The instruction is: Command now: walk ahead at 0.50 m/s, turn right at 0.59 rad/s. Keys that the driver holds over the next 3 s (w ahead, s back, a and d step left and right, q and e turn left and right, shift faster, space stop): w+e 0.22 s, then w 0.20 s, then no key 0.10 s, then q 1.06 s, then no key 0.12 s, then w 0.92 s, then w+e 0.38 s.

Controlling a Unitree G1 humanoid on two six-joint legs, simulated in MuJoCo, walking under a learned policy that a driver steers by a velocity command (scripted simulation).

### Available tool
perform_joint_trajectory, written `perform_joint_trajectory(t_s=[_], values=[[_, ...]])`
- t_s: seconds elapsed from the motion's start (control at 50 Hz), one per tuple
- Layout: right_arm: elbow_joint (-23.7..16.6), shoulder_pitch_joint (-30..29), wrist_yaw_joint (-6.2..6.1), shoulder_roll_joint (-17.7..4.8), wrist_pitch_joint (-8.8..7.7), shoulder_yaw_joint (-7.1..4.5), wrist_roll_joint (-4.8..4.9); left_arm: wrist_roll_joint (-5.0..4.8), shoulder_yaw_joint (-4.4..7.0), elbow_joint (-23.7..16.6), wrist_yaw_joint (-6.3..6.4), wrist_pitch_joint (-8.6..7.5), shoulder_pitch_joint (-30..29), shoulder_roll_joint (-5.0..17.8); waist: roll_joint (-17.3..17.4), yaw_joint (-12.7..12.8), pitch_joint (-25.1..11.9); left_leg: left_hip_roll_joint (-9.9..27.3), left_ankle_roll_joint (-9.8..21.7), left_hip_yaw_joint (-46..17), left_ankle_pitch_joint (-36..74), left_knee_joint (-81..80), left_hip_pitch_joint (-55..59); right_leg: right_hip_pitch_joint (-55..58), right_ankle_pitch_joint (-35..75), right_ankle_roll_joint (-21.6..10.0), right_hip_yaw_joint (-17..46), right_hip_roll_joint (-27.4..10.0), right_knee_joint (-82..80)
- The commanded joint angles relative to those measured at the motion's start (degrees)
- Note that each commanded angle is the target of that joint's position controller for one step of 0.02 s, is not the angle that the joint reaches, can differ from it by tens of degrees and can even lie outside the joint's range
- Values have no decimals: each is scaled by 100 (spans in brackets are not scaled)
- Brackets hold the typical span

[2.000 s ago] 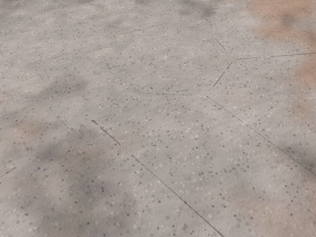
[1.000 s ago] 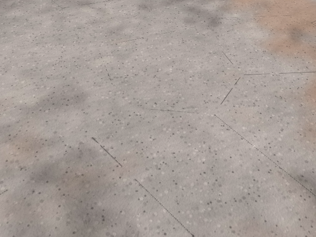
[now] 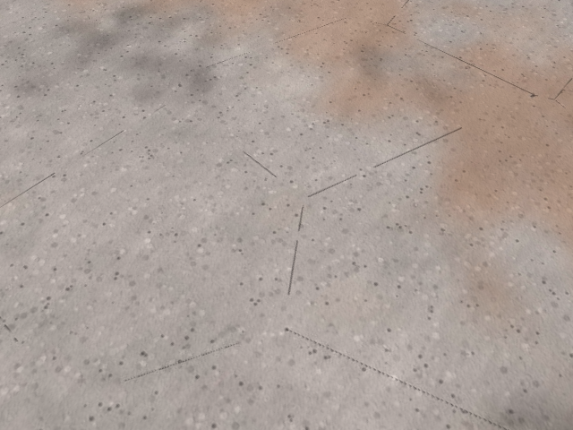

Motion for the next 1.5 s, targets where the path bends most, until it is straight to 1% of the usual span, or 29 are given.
perform_joint_trajectory(t_s=[0.02, 0.1, 0.22, 0.3, 0.36, 0.4, 0.42, 0.44, 0.46, 0.5, 0.54, 0.66, 0.76, 0.88, 0.9, 0.92, 0.94, 0.96, 1.0, 1.02, 1.06, 1.2, 1.32, 1.38, 1.4, 1.42, 1.44, 1.48, 1.5], values=[[-30, 724, -8, -472, -114, -135, 46, 132, 36, -392, -143, 105, 97, 232, 653, -268, -243, 1654, 678, -1676, 365, -1743, 1231, -1376, 317, 92, 66, -647, 248], [127, 1052, 55, -565, -275, -187, 141, 126, -4, -721, -286, 225, -491, 142, 688, -253, -237, 1686, 753, -881, 1289, -1987, 1383, -1906, 829, 144, -37, -775, 35], [292, 1364, 61, -652, -244, -217, 127, 93, -147, -1207, -434, 178, -1699, -9, 670, -458, 52, 1430, 579, 257, 1706, -2067, 1463, -1890, 2056, 194, -484, -798, -1732], [509, 1828, 33, -820, -177, -244, 122, 141, -204, -1429, -448, 150, -2247, -12, 673, -635, 200, 1624, 545, 433, 2090, -1985, 1866, -1419, 1665, -7, -817, -623, -2799], [692, 2030, 11, -990, -52, -253, 119, 213, -160, -1361, -350, 101, -1995, 97, 780, -473, -22, 1731, 499, 610, 4109, -1096, 2373, -703, 872, -298, -1044, -213, -3267], [709, 2018, -4, -974, 33, -203, 163, 296, -39, -860, -252, -23, -528, 302, 569, 183, -896, 1509, 333, 925, 4235, 809, 1875, 1308, 1166, -549, -971, 31, -3914], [435, 2044, 32, -617, 18, -88, 261, 409, 88, -717, -157, -59, 290, 783, -111, 458, -1708, 1227, 153, 971, 2134, 2539, 295, 3134, 520, -928, 658, -1298, -3996], [218, 2311, 108, -307, 16, -37, 291, 248, 186, -697, -83, -32, 404, 1267, -1109, 187, -2215, 234, -108, 643, -2348, 4335, -1403, 4070, 1947, -1590, 3287, -2899, -4512], [222, 1657, 44, -802, 69, -191, 222, 54, 177, -690, -15, -8, 331, 1143, -147, 311, -1838, 371, -85, -220, -1895, 4661, -1688, 3627, 3643, -1487, 2711, -2673, -4460], [253, 1491, 48, -482, 25, -96, 277, -3, -10, -601, 13, -98, -333, 523, -10, -165, -803, 665, -53, -392, -1339, 3997, -1445, 2330, 5548, -1082, 1037, -2108, -4508], [479, 1895, 60, -395, 202, -96, 122, -45, -153, -595, 22, -142, -774, 124, -133, -565, -569, 697, -139, -402, -1142, 3472, -762, 1457, 5525, -731, 354, -1760, -4844], [544, 1681, 104, -255, 415, -147, 85, -10, -187, -392, 92, -251, -714, 242, -361, -672, -364, 367, -201, -345, -138, 2665, -554, 927, 5704, -552, -719, -1559, -5124], [227, 889, 136, -185, 418, -96, 60, -21, -156, -246, 214, -126, -394, 329, -366, -355, -306, 345, -101, -53, 201, 1557, -640, 1408, 5386, -605, -992, -1684, -4856], [25, 954, 152, -298, 405, -161, 48, -11, -9, -203, 278, 89, -369, 560, -301, -354, -295, 105, 289, 161, -716, 596, -291, 1792, 5389, -545, -933, -1957, -3647], [64, 1239, 139, -315, 353, -184, 42, -20, 12, -215, 284, 122, -423, 590, -98, -554, -447, 37, 401, 135, -170, 14, 220, 1633, 5204, -348, -1100, -1801, -2979], [98, 1642, 96, -710, 276, -295, 21, -10, 25, -300, 282, 125, -354, 601, 508, -740, -816, 532, 684, -686, 1791, -361, 1099, 1028, 4049, 12, -1354, -1387, -1770], [16, 1757, 43, -1521, 272, -511, 63, -47, -66, -611, 234, 155, -287, 173, 1728, -613, -1068, 2149, 1733, -2865, 5041, -423, 2162, -763, -543, 388, -1550, -156, 10], [105, 2029, 49, -1452, 333, -517, 305, 58, -114, -624, 227, 274, -376, 125, 1304, -746, -1607, 2440, 2244, -3297, 4842, -658, 2128, -916, -1765, 439, -421, -88, 664], [-30, 1267, -3, -975, 474, -402, 233, 6, -93, -672, 207, 308, -800, 225, 473, -543, -513, 1849, 1898, -2508, 2982, -987, 1224, -1341, -948, 508, -180, -419, 682], [-110, 938, -32, -789, 527, -340, 229, 28, -61, -707, 215, 301, -912, 315, 403, -413, -276, 1509, 1599, -2247, 2420, -1118, 969, -1340, -594, 540, -172, -517, 287], [-192, 736, -26, -725, 547, -320, 204, 113, -57, -657, 190, 381, -700, 307, 564, -292, -463, 1134, 1364, -1913, 2334, -1133, 848, -1022, -257, 617, -256, -433, -62], [-232, 933, 36, -1077, 579, -455, 135, 20, -105, -909, 217, 501, -1030, 234, 856, -512, -618, 943, 1186, -2420, 269, -1335, 871, -897, -143, 733, -162, -337, -1416], [-355, 717, 111, -1142, 658, -514, 81, -71, -127, -1049, 255, 376, -971, 288, 983, -519, -603, 870, 1018, -3048, 16, -1264, 614, -177, -260, 556, -139, -97, -2486], [-418, 397, 126, -1094, 695, -512, 176, -100, -129, -935, 321, 270, -309, 287, 935, -151, -587, 574, 570, -3137, -191, -1031, 135, 970, 358, 326, -195, 17, -4247], [-473, 440, 103, -877, 677, -454, 226, -36, -55, -940, 377, 233, -233, 610, 431, -181, -503, 173, 211, -2817, -1026, -596, -346, 1379, 156, 172, 431, -635, -5073], [-579, 687, 83, -485, 642, -371, 290, 59, 60, -1118, 401, 247, -440, 1218, -894, -378, -563, -706, -127, -1638, -1922, 814, -1175, 1729, -367, -328, 2144, -2247, -5613], [-522, 591, 36, -917, 620, -471, 77, 136, 94, -1222, 349, 276, -904, 1321, -897, -369, -171, -782, -213, -937, -2175, 2064, -1401, 723, 272, -850, 2494, -2784, -5679], [-344, 775, 104, -1059, 648, -544, 34, 75, -99, -1318, 290, 241, -1316, 589, -276, -703, -76, -460, -226, -1026, -1579, 3264, -900, 289, 1580, -737, 1347, -2097, -5300], [-253, 973, 154, -1013, 700, -537, 45, 57, -126, -1390, 274, 236, -1475, 509, -408, -786, -155, -448, -270, -939, -1327, 3620, -927, 480, 1969, -570, 815, -1762, -5167]])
